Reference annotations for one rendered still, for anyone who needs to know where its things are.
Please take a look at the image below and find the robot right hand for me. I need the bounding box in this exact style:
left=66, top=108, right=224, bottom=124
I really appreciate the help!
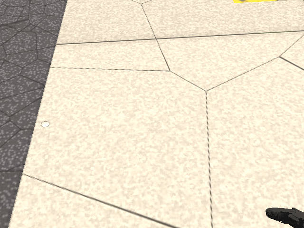
left=265, top=207, right=304, bottom=228

